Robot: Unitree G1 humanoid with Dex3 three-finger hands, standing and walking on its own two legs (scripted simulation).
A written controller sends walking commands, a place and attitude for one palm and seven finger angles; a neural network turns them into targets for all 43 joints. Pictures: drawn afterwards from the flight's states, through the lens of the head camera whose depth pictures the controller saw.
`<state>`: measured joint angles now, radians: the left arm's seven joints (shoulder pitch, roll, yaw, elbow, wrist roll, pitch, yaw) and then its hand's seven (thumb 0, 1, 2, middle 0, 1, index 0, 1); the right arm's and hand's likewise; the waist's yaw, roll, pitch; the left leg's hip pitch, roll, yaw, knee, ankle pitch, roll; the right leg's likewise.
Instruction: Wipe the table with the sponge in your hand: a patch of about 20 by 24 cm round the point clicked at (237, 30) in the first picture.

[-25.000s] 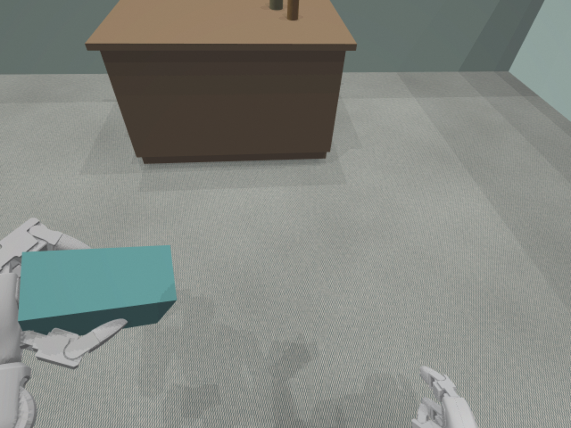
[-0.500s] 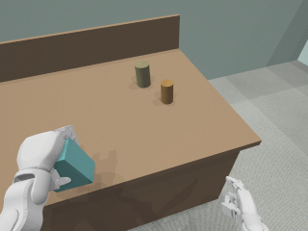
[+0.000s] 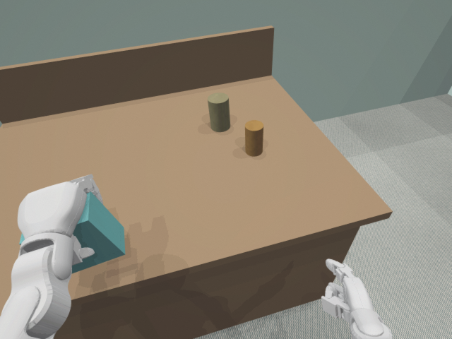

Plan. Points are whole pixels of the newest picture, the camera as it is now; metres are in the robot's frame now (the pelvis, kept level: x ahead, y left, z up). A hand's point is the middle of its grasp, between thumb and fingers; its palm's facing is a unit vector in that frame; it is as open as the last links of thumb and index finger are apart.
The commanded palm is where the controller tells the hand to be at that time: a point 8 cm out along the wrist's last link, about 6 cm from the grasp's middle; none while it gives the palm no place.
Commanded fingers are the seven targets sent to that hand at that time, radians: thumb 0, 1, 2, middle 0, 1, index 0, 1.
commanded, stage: turn the palm down, sponge in hand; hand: left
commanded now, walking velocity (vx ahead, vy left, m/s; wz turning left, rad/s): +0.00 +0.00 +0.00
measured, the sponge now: (86, 240) +0.23 +0.31 +0.06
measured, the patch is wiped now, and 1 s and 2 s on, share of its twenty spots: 0.00 0.00 0.00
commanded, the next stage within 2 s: move the sponge above the wiping area in 0.10 s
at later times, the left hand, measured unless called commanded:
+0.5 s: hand (93, 233) +0.23 +0.28 +0.09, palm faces +0.01 -0.09 -1.00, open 10.1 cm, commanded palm +0.20 +0.27 +0.16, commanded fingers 0.00 0.10 1.30 -1.20 -1.60 -1.20 -1.60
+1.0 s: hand (115, 235) +0.25 +0.26 +0.06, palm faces -0.07 -0.11 -0.99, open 10.1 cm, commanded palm +0.23 +0.26 +0.14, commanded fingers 0.00 0.10 1.30 -1.20 -1.60 -1.20 -1.60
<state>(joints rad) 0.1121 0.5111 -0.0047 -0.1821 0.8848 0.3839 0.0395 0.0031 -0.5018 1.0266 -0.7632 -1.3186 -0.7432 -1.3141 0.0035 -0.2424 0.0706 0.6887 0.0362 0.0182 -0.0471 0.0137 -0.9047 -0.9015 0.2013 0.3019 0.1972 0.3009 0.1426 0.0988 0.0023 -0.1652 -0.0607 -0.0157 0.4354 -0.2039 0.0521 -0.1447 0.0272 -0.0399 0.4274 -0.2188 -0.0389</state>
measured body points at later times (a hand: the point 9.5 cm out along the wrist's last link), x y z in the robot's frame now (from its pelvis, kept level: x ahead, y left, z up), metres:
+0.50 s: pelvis +0.00 -0.02 +0.00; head -0.01 -0.07 +0.45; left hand +0.22 +0.28 +0.14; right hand +0.26 -0.22 -0.08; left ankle +0.02 +0.08 -0.74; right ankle +0.01 -0.10 -0.74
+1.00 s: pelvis +0.01 -0.02 +0.00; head +0.00 -0.07 +0.45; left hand +0.25 +0.26 +0.12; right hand +0.25 -0.24 -0.09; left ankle +0.02 +0.08 -0.74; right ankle +0.01 -0.10 -0.74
